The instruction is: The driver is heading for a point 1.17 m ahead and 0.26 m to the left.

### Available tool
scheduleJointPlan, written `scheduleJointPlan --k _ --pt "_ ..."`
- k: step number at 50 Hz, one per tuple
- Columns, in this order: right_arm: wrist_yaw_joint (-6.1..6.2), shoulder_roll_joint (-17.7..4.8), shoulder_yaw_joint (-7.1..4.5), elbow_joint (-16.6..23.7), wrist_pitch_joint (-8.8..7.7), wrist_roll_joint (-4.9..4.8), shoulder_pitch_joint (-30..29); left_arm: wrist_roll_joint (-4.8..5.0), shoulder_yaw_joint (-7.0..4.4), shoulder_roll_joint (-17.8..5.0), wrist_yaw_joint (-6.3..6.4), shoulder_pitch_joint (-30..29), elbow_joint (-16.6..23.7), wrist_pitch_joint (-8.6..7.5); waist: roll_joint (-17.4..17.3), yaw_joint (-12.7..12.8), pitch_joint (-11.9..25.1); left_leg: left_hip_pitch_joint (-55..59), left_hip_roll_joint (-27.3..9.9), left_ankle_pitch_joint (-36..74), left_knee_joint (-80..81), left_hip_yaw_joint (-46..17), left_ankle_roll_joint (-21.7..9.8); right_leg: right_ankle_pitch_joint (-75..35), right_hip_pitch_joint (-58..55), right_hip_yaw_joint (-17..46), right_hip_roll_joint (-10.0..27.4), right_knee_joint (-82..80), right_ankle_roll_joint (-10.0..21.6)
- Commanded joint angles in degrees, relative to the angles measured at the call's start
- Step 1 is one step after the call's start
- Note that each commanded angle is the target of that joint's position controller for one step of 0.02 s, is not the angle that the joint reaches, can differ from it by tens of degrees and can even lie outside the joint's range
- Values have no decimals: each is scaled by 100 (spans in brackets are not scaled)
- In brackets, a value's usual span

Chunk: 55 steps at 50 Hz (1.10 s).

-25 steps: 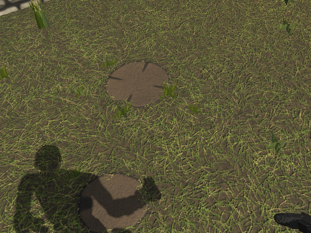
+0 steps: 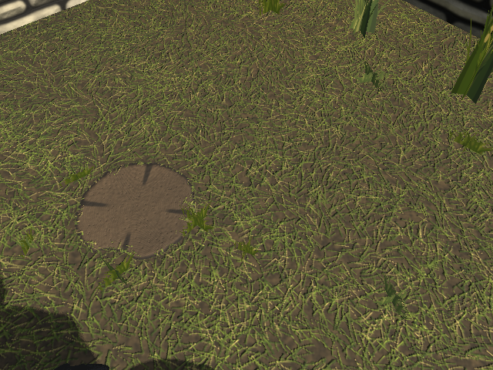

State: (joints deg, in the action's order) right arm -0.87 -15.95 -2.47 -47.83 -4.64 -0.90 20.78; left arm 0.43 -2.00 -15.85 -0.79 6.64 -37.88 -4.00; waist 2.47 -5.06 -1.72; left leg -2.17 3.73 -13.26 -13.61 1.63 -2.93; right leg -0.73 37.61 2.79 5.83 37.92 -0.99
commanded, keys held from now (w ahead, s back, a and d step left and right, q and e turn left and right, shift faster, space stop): w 1.00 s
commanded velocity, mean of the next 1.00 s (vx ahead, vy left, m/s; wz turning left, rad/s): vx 0.50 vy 0.00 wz -0.01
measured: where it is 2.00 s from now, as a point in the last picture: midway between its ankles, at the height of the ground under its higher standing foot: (197, 171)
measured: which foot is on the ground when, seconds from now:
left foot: down 0.00-0.14, up 0.16-0.64, down 0.66-1.00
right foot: up 0.00-0.12, down 0.14-0.68, up 0.70-1.00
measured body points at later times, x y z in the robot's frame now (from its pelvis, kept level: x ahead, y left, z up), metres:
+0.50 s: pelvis +0.29 -0.05 +0.00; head +0.31 -0.05 +0.45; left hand +0.31 +0.24 -0.12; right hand +0.48 -0.29 -0.10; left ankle +0.47 +0.12 -0.69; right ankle +0.23 -0.14 -0.74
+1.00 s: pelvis +0.57 +0.02 +0.00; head +0.59 +0.03 +0.45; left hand +0.74 +0.28 -0.10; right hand +0.59 -0.26 -0.12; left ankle +0.52 +0.10 -0.74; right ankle +0.73 -0.16 -0.68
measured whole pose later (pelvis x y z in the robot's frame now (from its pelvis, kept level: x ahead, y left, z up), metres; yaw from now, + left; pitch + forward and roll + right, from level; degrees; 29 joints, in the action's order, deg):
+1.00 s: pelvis +0.57 +0.02 +0.00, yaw +1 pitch +1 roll +1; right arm -0.7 -15.4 -2.4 -49.3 -4.5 -0.2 20.0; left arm 0.3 -2.9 -16.5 -0.2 7.5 -43.7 -3.7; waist 2.5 -3.8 -0.8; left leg -3.6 3.8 -10.8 -12.9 2.6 -3.8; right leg -0.3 38.5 2.7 7.0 42.4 -1.1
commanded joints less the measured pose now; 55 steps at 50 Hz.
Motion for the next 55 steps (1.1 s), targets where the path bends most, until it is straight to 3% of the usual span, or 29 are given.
scheduleJointPlan --k 1,3,5,6,7,8,9,10,11,12,13,14,17,23,28,31,32,33,34,35,36,37,38,39,42,44,50,53,55 --pt "37 -1045 -242 210 -3 -52 105 54 -57 -294 -88 -676 543 -132 -579 -28 -158 -197 -1520 1617 391 -743 -841 -383 -398 -196 -220 -570 68" --pt "60 -1097 -264 129 77 -62 190 55 -92 -378 -148 -806 629 -151 -621 31 -178 248 -1718 1894 155 -823 -753 16 -342 -173 -275 -798 217" --pt "96 -1194 -295 106 144 -60 122 38 -168 -541 -168 -495 577 -160 -719 294 26 517 -1764 2892 -335 -785 -626 443 -855 -284 -430 -954 396" --pt "112 -1199 -288 119 176 -62 9 14 -265 -697 -146 98 416 -159 -700 665 388 435 -1593 3745 -1048 -588 -509 400 -1721 -451 -589 -1135 550" --pt "130 -1028 -212 172 182 -6 5 -10 -400 -984 -92 975 180 -143 -599 1062 1026 -117 -1313 3674 -2165 -369 -328 233 -3125 -316 -419 -1012 764" --pt "119 -542 -40 385 103 108 380 -135 -522 -1534 -41 1780 99 -112 332 1123 2007 -2057 -718 1784 -4309 -75 23 353 -5397 1657 1031 -788 1464" --pt "82 -278 63 322 -10 80 726 -42 -511 -1502 -66 2010 -16 -82 1332 1032 2575 -3426 -47 -1998 -5555 -581 177 1353 -6204 3741 1714 -1599 1982" --pt "34 -870 -89 387 -80 -74 186 15 -374 -1037 -57 1848 -11 -69 778 1170 1909 -4065 -394 -1900 -6029 -880 126 1978 -5805 3416 1493 -1844 1734" --pt "13 -971 -118 552 -125 -136 -310 34 -319 -924 -44 1421 18 -62 512 1069 1122 -4251 -671 -1344 -5920 -657 90 1650 -4978 2619 1307 -1992 1566" --pt "28 -914 -112 589 -138 -57 -555 -16 -281 -820 -52 1090 38 -62 138 915 714 -4087 -872 -895 -5643 -549 115 1095 -4219 2113 1086 -2155 1500" --pt "30 -864 -135 584 -104 10 -562 -66 -241 -689 -71 855 56 -81 111 714 461 -3804 -1032 -595 -5354 -557 156 600 -3636 1718 892 -2351 1462" --pt "22 -768 -128 549 -49 10 -415 -98 -225 -621 -80 728 54 -109 241 541 439 -3475 -1121 -413 -5223 -584 202 377 -3272 1505 784 -2526 1468" --pt "55 -520 -76 530 98 45 -400 -32 -262 -699 -74 686 -102 -216 213 375 261 -3352 -1179 -74 -4743 -492 385 -130 -2769 934 677 -2902 1579" --pt "-21 -315 23 839 18 57 -1629 10 -325 -949 37 1099 -437 -157 40 758 -88 -3258 -989 1739 -2520 -282 447 -134 -2814 143 392 -3076 1314" --pt "-152 -454 -4 1096 -46 5 -2239 88 -377 -1087 71 1530 -775 -32 78 902 -225 -3334 -834 1547 -1752 -335 209 -89 -3666 287 801 -2731 1194" --pt "-181 -642 -89 1030 -74 28 -1830 91 -411 -1173 117 1428 -855 68 196 582 47 -2634 -613 942 -1517 -135 -40 -1283 -4039 256 851 -2069 1003" --pt "-150 -814 -197 833 -73 45 -1171 76 -386 -1124 130 1355 -855 106 141 226 453 -1696 -425 947 -1398 54 -184 -2078 -3924 46 604 -1265 868" --pt "-93 -1131 -331 601 -59 66 -232 -4 -285 -892 151 1409 -793 116 -86 -140 1188 -178 -781 1152 -1624 -284 -423 -1636 -3233 -198 297 38 670" --pt "-57 -1740 -473 522 -21 164 354 -35 -95 -316 113 2073 -623 22 -1367 1 2083 2108 -2242 347 -1443 -2771 -1320 574 -949 -488 -558 2330 216" --pt "-78 -1375 -379 473 6 55 525 -7 -91 -414 86 1977 -710 -102 -1785 -121 2419 2462 -2571 -468 -512 -4394 -1600 3400 12 256 -914 3262 161" --pt "-71 -1086 -271 507 2 24 173 153 -228 -906 38 1507 -597 -178 -1302 -122 1563 1874 -2429 -946 -377 -3754 -1321 3194 590 438 -558 3683 241" --pt "-58 -947 -230 576 6 40 -204 187 -222 -914 36 1091 -482 -212 -929 2 981 1089 -2225 -721 -287 -3034 -1143 2677 634 242 -255 3509 300" --pt "-68 -796 -186 596 0 83 -524 103 -225 -860 60 863 -437 -206 -648 157 537 318 -2008 -218 -113 -2499 -1072 2252 481 124 -50 3143 284" --pt "-79 -634 -136 626 -31 141 -722 43 -254 -811 78 904 -464 -153 -724 351 372 -203 -1816 253 59 -2121 -998 1932 133 165 128 2832 270" --pt "-86 -651 -153 543 -125 117 -795 7 -213 -533 100 1139 -563 14 -778 584 318 -786 -1649 1034 447 -1515 -1101 1530 -312 99 211 2437 120" --pt "-40 -776 -193 431 -145 106 -678 -29 -198 -484 125 785 -439 46 -634 546 148 -777 -1636 1398 598 -1244 -1142 1060 -15 84 250 1911 7" --pt "70 -954 -226 138 -54 28 -180 3 -100 -262 7 -353 -175 -66 -553 146 -107 -503 -1396 1426 681 -567 -867 -520 -194 -179 1 -126 -22" --pt "84 -978 -239 -69 41 -18 201 33 -96 -296 -82 -882 26 -120 -511 -14 -268 -63 -1599 1430 453 -756 -878 -400 -125 -149 -121 -605 34" --pt "119 -1028 -269 -135 116 -43 253 36 -120 -384 -142 -981 109 -173 -573 64 -287 262 -1757 1608 175 -956 -821 -64 -155 -59 -187 -886 127"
